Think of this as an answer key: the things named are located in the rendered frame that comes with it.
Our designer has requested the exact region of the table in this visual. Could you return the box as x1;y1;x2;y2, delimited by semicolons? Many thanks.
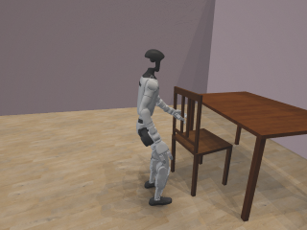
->
189;91;307;222

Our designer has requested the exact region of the robot left hand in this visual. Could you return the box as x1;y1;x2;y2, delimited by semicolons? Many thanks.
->
173;109;187;124

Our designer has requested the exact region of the right robot forearm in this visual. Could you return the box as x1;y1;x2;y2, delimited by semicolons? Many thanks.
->
141;108;162;144

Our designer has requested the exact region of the robot right hand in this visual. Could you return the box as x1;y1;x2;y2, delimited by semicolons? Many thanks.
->
155;140;174;164

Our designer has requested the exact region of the chair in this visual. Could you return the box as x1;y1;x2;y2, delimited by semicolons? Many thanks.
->
171;86;233;196

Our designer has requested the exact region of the robot head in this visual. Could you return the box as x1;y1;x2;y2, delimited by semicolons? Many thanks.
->
142;49;165;80

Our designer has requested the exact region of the robot torso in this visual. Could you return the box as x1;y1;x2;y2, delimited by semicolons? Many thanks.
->
136;76;159;137

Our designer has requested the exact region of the robot right upper arm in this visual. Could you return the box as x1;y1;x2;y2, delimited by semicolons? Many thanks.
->
138;79;158;116

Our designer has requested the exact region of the left robot forearm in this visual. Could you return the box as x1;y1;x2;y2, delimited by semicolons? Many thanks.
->
156;98;176;115

